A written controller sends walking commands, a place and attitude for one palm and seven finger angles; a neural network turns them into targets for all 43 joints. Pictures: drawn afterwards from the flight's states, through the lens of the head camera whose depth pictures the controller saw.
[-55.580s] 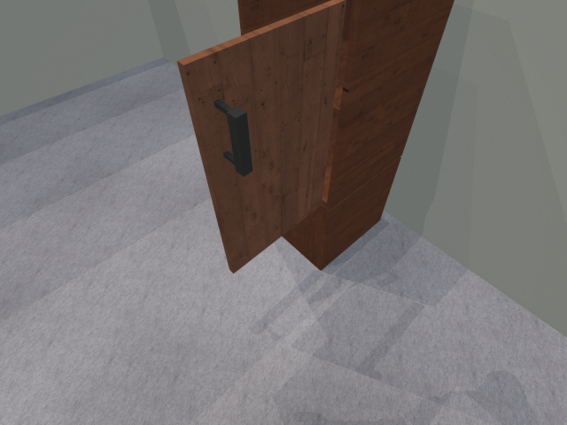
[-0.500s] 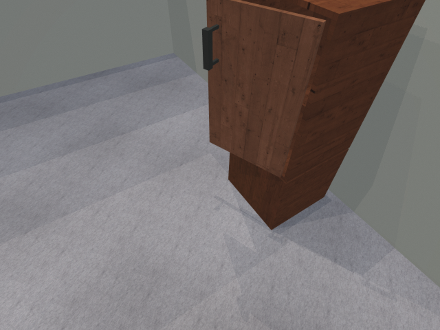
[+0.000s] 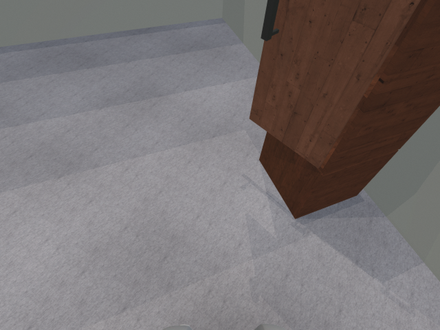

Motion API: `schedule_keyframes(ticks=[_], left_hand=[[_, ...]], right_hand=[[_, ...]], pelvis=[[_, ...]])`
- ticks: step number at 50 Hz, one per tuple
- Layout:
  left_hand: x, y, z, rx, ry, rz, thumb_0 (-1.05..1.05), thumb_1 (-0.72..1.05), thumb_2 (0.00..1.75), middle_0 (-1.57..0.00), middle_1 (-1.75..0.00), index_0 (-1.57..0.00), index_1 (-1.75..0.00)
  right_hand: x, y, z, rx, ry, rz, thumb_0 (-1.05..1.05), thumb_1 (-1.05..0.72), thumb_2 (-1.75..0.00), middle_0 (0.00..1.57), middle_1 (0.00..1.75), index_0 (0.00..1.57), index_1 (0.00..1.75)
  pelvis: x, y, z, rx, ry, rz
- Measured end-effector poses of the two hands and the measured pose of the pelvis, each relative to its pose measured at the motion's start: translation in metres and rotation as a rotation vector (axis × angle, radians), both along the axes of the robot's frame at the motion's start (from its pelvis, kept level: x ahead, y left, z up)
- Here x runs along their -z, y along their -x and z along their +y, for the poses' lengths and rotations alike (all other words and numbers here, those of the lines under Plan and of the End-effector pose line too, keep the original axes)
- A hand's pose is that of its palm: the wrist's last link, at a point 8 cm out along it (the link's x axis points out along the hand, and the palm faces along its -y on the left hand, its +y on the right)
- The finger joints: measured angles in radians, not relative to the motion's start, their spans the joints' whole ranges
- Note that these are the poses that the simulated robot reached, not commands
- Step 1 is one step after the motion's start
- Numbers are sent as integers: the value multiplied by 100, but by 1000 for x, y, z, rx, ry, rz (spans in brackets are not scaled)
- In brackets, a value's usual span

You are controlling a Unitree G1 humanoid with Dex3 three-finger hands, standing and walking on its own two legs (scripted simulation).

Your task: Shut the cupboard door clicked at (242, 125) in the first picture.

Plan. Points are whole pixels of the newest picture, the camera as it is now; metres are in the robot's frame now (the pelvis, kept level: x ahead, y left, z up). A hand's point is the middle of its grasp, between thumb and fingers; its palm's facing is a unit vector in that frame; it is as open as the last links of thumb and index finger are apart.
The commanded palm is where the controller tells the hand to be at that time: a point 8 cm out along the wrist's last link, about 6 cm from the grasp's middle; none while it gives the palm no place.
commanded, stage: walk to a spot facing it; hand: left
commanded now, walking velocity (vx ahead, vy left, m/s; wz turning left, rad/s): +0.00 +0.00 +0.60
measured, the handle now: (274, 14) +0.90 -0.14 +0.12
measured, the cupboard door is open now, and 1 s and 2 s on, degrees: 22 22 22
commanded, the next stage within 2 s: turn to face it in 1.98 s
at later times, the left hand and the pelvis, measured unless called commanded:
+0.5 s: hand out of the picture +0.01 +0.16 -0.14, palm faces +0.29 -0.90 -0.32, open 7.3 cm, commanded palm none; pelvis +0.01 -0.06 +0.01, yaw +20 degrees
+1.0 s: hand out of the picture -0.01 +0.16 -0.15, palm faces +0.64 -0.71 -0.30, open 7.3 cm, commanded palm none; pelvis +0.07 -0.05 +0.00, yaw +41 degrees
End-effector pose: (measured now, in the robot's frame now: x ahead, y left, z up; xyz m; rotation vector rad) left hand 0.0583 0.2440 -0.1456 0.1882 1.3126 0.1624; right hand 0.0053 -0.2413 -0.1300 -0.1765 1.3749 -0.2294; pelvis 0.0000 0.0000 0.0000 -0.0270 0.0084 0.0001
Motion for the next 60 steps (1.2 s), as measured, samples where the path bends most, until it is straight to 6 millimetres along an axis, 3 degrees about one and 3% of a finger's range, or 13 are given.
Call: schedule_keyframes(ticks=[7, 13, 17, 22, 27, 34, 37, 40, 47, 51, 56, 60], left_hand=[[-28, -22, 11, -40, -30, -131, 0, 91, 90, -20, -30, -20, -30], [-40, -22, 2, -93, -61, -189, 0, 91, 90, -20, -30, -20, -30], [-40, -2, -11, -145, -99, -201, 0, 91, 90, -20, -30, -20, -30], [-40, 45, -29, -231, -118, -96, 0, 91, 90, -20, -30, -20, -30], [-36, 82, -46, -328, -93, -30, 0, 91, 90, -20, -30, -20, -30], [-10, 142, -49, -496, -48, 39, 0, 91, 90, -20, -30, -21, -30], [-6, 155, -47, -549, -53, 73, 1, 91, 90, -20, -30, -21, -30], [-13, 151, -43, -588, -59, 48, 1, 91, 90, -20, -30, -20, -30], [-30, 111, -43, -618, -117, -109, 1, 91, 90, -20, -30, -20, -30], [-36, 107, -59, -694, -131, -132, 0, 91, 90, -20, -30, -20, -30], [-40, 108, -85, -784, -59, -50, 0, 91, 90, -20, -30, -20, -30], [-35, 112, -101, -877, -4, -9, 0, 91, 90, -20, -30, -21, -30]], right_hand=[[-20, -33, -21, -109, 36, -30, 1, -90, -90, 20, 30, 20, 30], [-21, -65, -47, -196, 45, -47, 1, -90, -90, 20, 30, 20, 30], [-9, -91, -65, -243, 26, -65, 1, -90, -90, 20, 30, 20, 30], [-2, -128, -70, -315, 0, -89, 1, -90, -90, 20, 30, 20, 30], [-4, -161, -49, -414, -38, -93, 1, -91, -90, 20, 30, 19, 30], [3, -221, 13, -603, -57, -168, 1, -91, -90, 20, 30, 20, 30], [0, -236, 33, -659, -62, -209, 1, -90, -90, 20, 30, 20, 30], [-4, -243, 42, -702, -69, -213, 1, -90, -90, 20, 30, 20, 30], [8, -266, 40, -758, -103, -160, 1, -90, -90, 20, 30, 20, 30], [9, -291, 46, -802, -97, -118, 1, -90, -90, 20, 30, 20, 30], [-10, -327, 79, -851, -122, -134, 1, -90, -90, 20, 30, 20, 30], [-13, -354, 123, -942, -134, -127, 1, -91, -90, 20, 30, 19, 30]], pelvis=[[-16, 4, -8, -92, 18, 38], [-17, 6, -30, -188, 23, 50], [-8, 4, -51, -242, -15, 63], [-8, 0, -61, -308, -24, 38], [-11, -10, -63, -390, -65, 24], [7, -16, -44, -499, -54, 22], [8, -17, -44, -526, -57, 15], [3, -23, -45, -564, -46, 13], [4, -56, -54, -663, -39, 18], [0, -76, -50, -725, -44, 13], [-16, -101, -33, -801, -53, 36], [-18, -115, -14, -872, -54, 39]])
